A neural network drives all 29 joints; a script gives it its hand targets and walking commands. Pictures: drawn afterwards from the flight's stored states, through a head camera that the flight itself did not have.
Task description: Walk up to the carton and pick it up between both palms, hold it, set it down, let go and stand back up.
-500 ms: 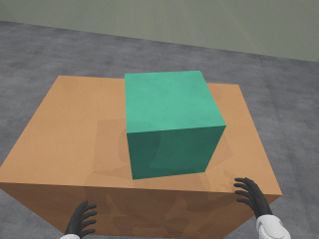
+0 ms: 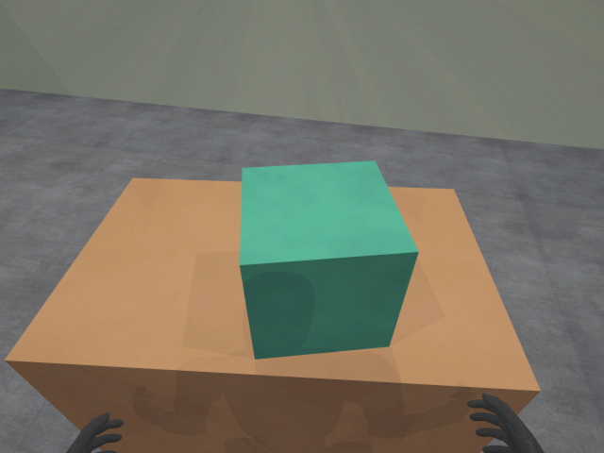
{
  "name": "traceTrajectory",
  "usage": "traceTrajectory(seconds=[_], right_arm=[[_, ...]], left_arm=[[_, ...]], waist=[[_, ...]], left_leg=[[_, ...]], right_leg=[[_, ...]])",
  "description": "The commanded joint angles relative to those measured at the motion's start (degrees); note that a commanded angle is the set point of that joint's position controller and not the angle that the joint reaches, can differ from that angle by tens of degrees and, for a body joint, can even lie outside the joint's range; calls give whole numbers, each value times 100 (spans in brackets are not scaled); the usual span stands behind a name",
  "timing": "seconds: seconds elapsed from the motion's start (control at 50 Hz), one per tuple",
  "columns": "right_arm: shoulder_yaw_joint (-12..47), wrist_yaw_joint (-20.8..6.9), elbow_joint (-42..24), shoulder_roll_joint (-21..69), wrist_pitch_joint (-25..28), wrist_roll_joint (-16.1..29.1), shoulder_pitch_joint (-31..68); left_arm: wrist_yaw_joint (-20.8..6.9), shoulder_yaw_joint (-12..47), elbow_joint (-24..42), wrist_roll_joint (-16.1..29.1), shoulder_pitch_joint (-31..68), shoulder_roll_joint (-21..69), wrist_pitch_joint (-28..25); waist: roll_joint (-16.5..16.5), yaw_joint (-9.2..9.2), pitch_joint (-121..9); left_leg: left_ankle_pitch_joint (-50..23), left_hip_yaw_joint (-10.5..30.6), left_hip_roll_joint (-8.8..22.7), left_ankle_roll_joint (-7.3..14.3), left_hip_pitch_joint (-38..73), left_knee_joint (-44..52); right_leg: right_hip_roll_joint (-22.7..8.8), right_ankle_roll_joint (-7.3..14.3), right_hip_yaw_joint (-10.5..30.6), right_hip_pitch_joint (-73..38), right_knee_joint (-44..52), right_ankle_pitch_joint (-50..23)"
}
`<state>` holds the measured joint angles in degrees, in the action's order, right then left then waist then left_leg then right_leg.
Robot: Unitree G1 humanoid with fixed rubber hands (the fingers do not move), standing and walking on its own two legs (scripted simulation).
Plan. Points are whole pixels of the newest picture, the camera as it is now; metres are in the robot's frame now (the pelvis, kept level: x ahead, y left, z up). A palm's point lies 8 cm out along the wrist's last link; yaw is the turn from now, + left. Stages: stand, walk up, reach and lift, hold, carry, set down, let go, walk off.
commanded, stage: stand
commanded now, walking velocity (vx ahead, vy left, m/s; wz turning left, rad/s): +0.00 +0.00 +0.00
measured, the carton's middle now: (316, 258) +0.45 +0.00 +0.02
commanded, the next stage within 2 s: none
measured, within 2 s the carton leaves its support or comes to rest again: neither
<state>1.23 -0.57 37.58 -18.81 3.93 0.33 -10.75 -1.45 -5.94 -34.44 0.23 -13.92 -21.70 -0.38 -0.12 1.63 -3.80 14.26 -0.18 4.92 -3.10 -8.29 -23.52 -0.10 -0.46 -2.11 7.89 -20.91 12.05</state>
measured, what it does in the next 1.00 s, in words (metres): stands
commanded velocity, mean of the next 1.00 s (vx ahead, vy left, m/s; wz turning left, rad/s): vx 0.00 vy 0.00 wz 0.00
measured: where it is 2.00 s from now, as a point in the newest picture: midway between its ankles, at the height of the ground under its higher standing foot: outside the picture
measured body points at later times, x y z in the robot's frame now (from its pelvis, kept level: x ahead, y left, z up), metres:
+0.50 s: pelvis -0.01 -0.01 +0.00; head -0.03 -0.01 +0.45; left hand +0.13 +0.30 -0.06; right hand +0.10 -0.29 -0.10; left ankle -0.02 +0.15 -0.74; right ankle -0.01 -0.12 -0.74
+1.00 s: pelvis -0.02 -0.01 +0.00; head -0.03 -0.02 +0.45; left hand +0.12 +0.30 -0.06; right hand +0.09 -0.29 -0.10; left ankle -0.02 +0.15 -0.74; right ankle -0.01 -0.12 -0.74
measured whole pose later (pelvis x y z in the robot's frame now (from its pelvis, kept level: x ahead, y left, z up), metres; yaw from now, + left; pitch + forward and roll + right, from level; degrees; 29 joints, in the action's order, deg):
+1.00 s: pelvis -0.02 -0.01 +0.00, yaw +0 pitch -2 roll +0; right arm 1.2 -0.6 38.4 -21.0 1.7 0.3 -19.1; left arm -1.6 -5.9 -36.2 0.2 -13.9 -20.8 -0.8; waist 1.3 1.6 -0.5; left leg 13.0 -0.1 4.9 -3.1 -8.3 -23.8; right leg -0.1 0.3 -2.1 9.2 -23.9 12.3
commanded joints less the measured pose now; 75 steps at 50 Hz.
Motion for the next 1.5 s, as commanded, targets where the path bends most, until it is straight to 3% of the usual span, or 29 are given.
traceTrajectory(seconds=[0.0, 0.04, 0.18, 0.22, 0.24, 0.32, 0.36, 0.4, 0.44, 0.52, 0.54, 0.6, 0.72, 0.82, 0.88, 0.96, 1.0, 1.04, 1.1, 1.12, 1.2, 1.22, 1.26, 1.32, 1.34, 1.36, 1.38, 1.42, 1.48], right_arm=[[-670, 32, -457, -1422, 33, -234, -28], [-672, 31, -504, -1446, 37, -220, -115], [-649, 17, -490, -1491, -24, -149, -424], [-629, 30, -482, -1528, -46, -153, -563], [-629, 11, -422, -1461, -39, -176, -695], [-620, -15, -430, -1440, -83, -149, -716], [-610, 11, -397, -1445, -94, -174, -702], [-604, 25, -313, -1473, -90, -152, -846], [-615, 39, -292, -1492, -99, -204, -722], [-646, 11, -351, -1500, -71, -152, -815], [-597, 19, -351, -1386, -95, -188, -736], [-626, 5, -417, -1453, -120, -157, -634], [-646, 3, -320, -1537, -97, -141, -655], [-565, 28, -242, -1393, -133, -133, -890], [-614, 68, -289, -1483, -139, -145, -757], [-621, 48, -190, -1520, -134, -120, -856], [-664, 51, -273, -1651, -118, -159, -587], [-587, 27, -223, -1455, -150, -152, -660], [-604, 28, -229, -1490, -175, -99, -650], [-614, 49, -155, -1540, -170, -125, -671], [-543, 15, -151, -1345, -188, -108, -606], [-564, 43, -189, -1450, -178, -125, -523], [-580, 34, -179, -1422, -168, -94, -603], [-612, 12, -180, -1506, -177, -139, -430], [-644, 31, -146, -1587, -173, -85, -628], [-615, 31, -115, -1515, -177, -117, -543], [-622, 44, -80, -1560, -179, -94, -566], [-600, 26, -40, -1480, -162, -105, -648], [-551, 13, -66, -1415, -166, -108, -635]], left_arm=[[-21, -198, 33, -267, 225, -1018, -279], [-28, -174, 27, -267, 217, -1013, -282], [-23, -104, 40, -219, 274, -1015, -326], [-11, -90, 54, -215, 254, -995, -314], [-16, -118, 61, -189, 244, -1036, -329], [-11, -87, -16, -183, 178, -1037, -287], [14, -104, -4, -172, 149, -1025, -276], [-8, -20, -53, -139, 145, -850, -242], [3, -47, -16, -135, 246, -889, -244], [-34, -32, 7, -150, 261, -901, -234], [3, -66, -37, -168, 259, -988, -262], [7, -65, -25, -152, 226, -1018, -271], [-8, -84, -41, -103, 201, -1003, -252], [3, -78, -151, -115, 148, -1000, -250], [-8, -98, -163, -131, 69, -1105, -266], [20, -46, -177, -87, 65, -965, -259], [-3, -78, -141, -97, 153, -1038, -282], [5, -124, -289, -84, -98, -1135, -262], [3, -28, -189, -86, 199, -949, -203], [1, -14, -237, -66, 60, -907, -192], [17, -40, -293, -80, 125, -1018, -209], [13, -20, -308, -40, 50, -961, -216], [3, -21, -265, -70, 163, -976, -217], [23, -73, -318, -104, 96, -1111, -238], [-21, -52, -295, -66, 207, -1026, -238], [2, -72, -281, -49, 227, -1097, -239], [17, -40, -337, -62, 130, -997, -236], [22, -99, -380, -73, 127, -1147, -240], [19, -70, -328, -69, 172, -1097, -226]], waist=[[130, -115, -207], [377, -114, -116], [59, -169, 2], [241, -164, 62], [21, -166, -10], [288, -219, 129], [2, -109, 12], [178, -240, 227], [52, -137, 359], [273, -255, 85], [27, -179, 230], [-44, -172, 246], [189, -154, 212], [11, -197, 261], [255, -185, 276], [-100, -143, 221], [265, -92, 187], [35, -104, 194], [229, -177, 257], [275, -98, 79], [-24, -125, 440], [355, -97, 290], [107, -132, 386], [113, -77, 259], [230, -158, 412], [27, -118, 384], [192, -147, 302], [-173, -155, 405], [335, -162, 479]], left_leg=[[-1029, 112, 110, 576, -280, 51], [-921, 116, 64, 531, -365, 41], [-762, 190, 110, 510, -357, -29], [-799, 93, 104, 473, -395, -45], [-841, 160, 164, 485, -292, -81], [-829, 125, 153, 474, -271, -66], [-827, 195, 169, 471, -296, -76], [-634, 136, 149, 477, -233, -59], [-698, 161, 162, 454, -294, -24], [-698, 116, 156, 511, -104, -156], [-686, 164, 208, 486, -166, -77], [-486, 106, 166, 428, -170, -79], [-633, 152, 184, 528, -227, -111], [-709, 127, 231, 466, -158, -78], [-671, 125, 219, 455, -201, -22], [-854, 207, 237, 453, -122, -45], [-860, 156, 254, 518, -175, -111], [-884, 176, 247, 459, -126, -31], [-808, 150, 227, 459, -101, -53], [-901, 120, 253, 469, -35, -100], [-833, 176, 265, 434, -133, 72], [-748, 120, 230, 492, -169, 7], [-550, 136, 185, 456, -189, 33], [-691, 155, 230, 425, -44, -12], [-563, 126, 242, 445, -235, 4], [-556, 173, 204, 448, -212, 84], [-632, 134, 200, 433, -136, 3], [-467, 183, 228, 430, -134, 54], [-357, 153, 188, 428, -242, 116]], right_leg=[[-481, 225, 335, -432, -91, -888], [-547, 251, 390, -393, -54, -755], [-565, 299, 448, -275, -79, -671], [-578, 306, 464, -254, -136, -739], [-582, 312, 407, -231, -116, -778], [-608, 302, 459, -125, -94, -701], [-591, 323, 395, -281, -170, -751], [-588, 295, 457, -6, -36, -635], [-596, 333, 505, 19, -49, -594], [-551, 331, 454, 25, -75, -780], [-605, 349, 463, 26, -92, -651], [-603, 317, 490, 102, 4, -518], [-624, 320, 587, 50, -32, -665], [-660, 311, 544, 3, -25, -744], [-657, 312, 575, -36, -66, -826], [-643, 300, 513, -90, -78, -881], [-652, 319, 556, -72, -78, -964], [-670, 308, 462, -57, -138, -1019], [-628, 282, 501, 14, -90, -830], [-645, 291, 493, -72, -71, -951], [-668, 270, 514, 95, -102, -861], [-683, 262, 554, -8, -11, -773], [-647, 259, 510, 132, 16, -530], [-648, 287, 507, 97, -5, -626], [-655, 272, 578, 139, 55, -652], [-649, 236, 512, 119, 13, -478], [-668, 260, 571, 156, 81, -499], [-632, 261, 515, 190, 96, -420], [-673, 245, 597, 145, 53, -405]])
